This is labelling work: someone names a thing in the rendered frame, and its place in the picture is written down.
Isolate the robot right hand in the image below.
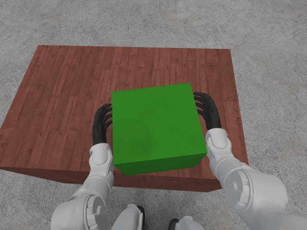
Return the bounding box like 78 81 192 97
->
193 92 222 130

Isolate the carton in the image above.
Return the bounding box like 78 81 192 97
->
112 83 208 176

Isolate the pedestal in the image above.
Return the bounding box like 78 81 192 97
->
0 45 249 192

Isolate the left robot forearm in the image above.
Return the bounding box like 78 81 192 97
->
50 143 115 230

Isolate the robot left thigh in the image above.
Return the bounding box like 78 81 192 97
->
111 208 143 230

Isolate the robot left hand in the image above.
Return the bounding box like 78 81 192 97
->
93 103 112 146

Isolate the right robot shin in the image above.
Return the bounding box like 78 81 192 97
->
180 216 193 221

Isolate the right robot upper arm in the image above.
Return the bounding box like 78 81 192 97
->
224 169 307 230

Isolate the left robot upper arm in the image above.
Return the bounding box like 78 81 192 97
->
51 195 109 230

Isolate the right robot forearm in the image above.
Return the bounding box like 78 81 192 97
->
205 128 288 198

